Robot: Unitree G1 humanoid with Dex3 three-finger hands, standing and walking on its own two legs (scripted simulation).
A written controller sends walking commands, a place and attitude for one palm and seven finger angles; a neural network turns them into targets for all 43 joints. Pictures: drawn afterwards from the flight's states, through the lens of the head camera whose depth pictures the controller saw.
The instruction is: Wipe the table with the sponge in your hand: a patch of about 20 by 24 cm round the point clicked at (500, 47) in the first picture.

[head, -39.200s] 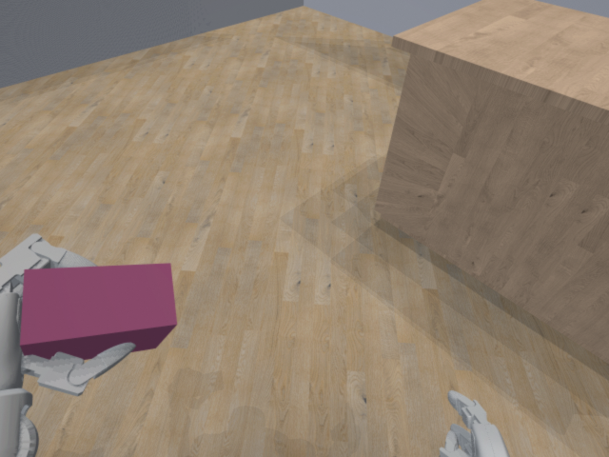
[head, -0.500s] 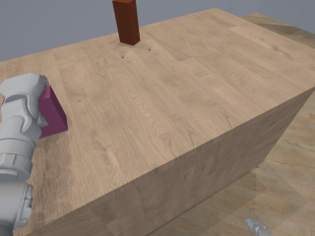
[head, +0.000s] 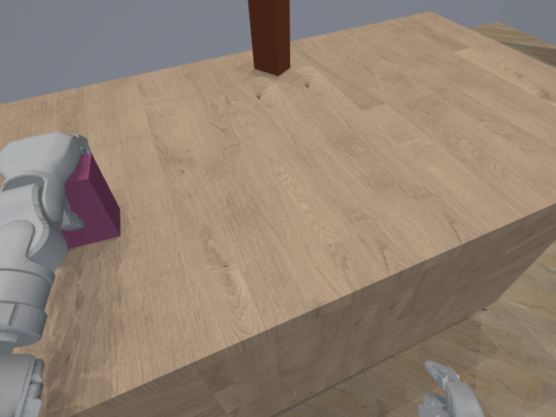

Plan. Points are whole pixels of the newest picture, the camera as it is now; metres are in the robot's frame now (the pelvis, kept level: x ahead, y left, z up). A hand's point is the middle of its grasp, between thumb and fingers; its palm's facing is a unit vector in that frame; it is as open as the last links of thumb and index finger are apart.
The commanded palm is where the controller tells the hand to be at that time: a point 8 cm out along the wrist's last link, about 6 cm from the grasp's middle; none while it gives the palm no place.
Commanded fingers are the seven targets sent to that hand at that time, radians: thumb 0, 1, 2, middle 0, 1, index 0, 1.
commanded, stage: wipe back along the first lane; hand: left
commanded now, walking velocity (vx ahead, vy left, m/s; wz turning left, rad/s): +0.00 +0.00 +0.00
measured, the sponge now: (74, 213) +0.35 +0.35 +0.10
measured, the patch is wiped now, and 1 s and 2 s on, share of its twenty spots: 0.90 0.90 0.90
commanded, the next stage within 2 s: lift the sponge slowly off the table in 1.60 s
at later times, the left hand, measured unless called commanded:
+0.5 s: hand (58, 219) +0.31 +0.33 +0.15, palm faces +0.09 -0.03 -1.00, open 10.1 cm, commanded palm +0.27 +0.31 +0.18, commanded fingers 0.00 0.10 1.30 -1.20 -1.60 -1.20 -1.60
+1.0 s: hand (59, 236) +0.28 +0.31 +0.15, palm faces +0.14 -0.04 -0.99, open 10.1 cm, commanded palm +0.23 +0.29 +0.17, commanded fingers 0.00 0.10 1.30 -1.20 -1.60 -1.20 -1.60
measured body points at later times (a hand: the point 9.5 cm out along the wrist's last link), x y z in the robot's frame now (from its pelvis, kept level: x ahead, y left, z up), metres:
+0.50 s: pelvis -0.01 +0.01 +0.00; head -0.02 -0.01 +0.45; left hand +0.30 +0.32 +0.20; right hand +0.24 -0.18 -0.08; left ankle -0.03 +0.05 -0.74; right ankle -0.01 -0.11 -0.74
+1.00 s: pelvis +0.00 +0.00 +0.00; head -0.02 -0.04 +0.45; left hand +0.27 +0.31 +0.20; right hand +0.23 -0.22 -0.08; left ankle -0.03 +0.05 -0.74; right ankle -0.01 -0.11 -0.74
